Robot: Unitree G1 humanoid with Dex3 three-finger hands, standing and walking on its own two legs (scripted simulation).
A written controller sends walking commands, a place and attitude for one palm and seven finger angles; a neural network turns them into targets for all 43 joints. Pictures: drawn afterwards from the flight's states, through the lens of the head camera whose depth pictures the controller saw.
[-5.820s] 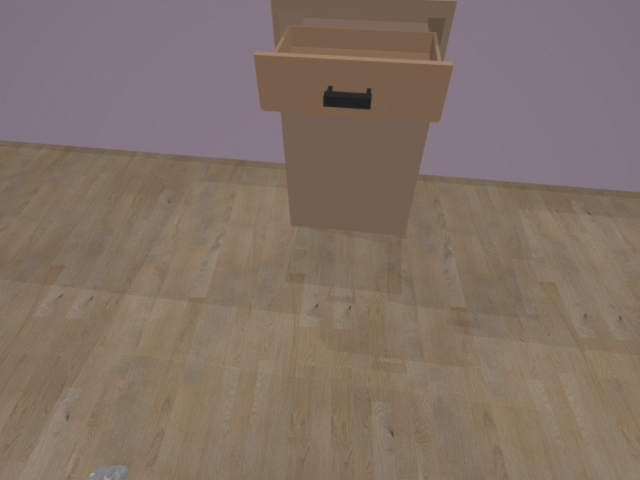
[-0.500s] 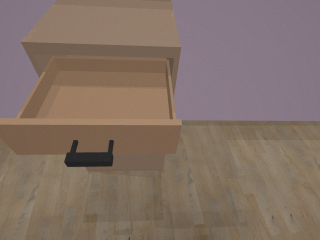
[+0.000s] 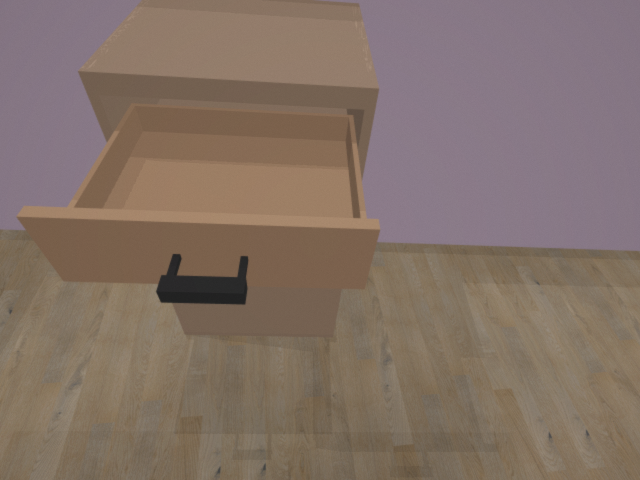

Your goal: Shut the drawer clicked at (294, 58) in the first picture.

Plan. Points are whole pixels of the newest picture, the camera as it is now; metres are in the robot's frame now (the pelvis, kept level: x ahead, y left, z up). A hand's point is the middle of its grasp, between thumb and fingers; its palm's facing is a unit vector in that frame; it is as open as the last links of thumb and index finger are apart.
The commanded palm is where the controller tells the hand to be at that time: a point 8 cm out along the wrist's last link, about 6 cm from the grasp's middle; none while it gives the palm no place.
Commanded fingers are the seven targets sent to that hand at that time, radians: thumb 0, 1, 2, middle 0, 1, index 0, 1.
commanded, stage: come to a stop and stand still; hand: left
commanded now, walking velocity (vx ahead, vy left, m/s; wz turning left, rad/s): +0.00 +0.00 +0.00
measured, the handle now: (206, 275) +0.36 +0.19 +0.04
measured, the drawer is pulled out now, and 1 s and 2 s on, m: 0.30 0.30 0.30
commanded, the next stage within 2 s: look again from close up in 0.64 s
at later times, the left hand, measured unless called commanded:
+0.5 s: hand out of the picture -0.05 +0.15 -0.17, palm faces +0.02 -0.99 -0.16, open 7.4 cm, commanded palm none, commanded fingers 0.00 0.90 0.90 -0.20 -0.30 -0.20 -0.30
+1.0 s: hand out of the picture -0.02 +0.19 -0.17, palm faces +0.00 -0.98 -0.22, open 7.4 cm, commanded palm none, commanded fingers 0.00 0.90 0.90 -0.20 -0.30 -0.20 -0.30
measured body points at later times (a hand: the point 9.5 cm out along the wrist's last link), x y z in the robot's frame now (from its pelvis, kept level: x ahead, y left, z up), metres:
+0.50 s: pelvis -0.04 +0.00 +0.01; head -0.03 +0.00 +0.46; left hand -0.05 +0.20 -0.15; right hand -0.07 -0.22 -0.15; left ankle -0.01 +0.11 -0.73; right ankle -0.02 -0.11 -0.73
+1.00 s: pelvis -0.04 +0.02 +0.00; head -0.04 +0.01 +0.45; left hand -0.02 +0.24 -0.15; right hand -0.04 -0.20 -0.17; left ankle -0.01 +0.11 -0.73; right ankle -0.02 -0.11 -0.73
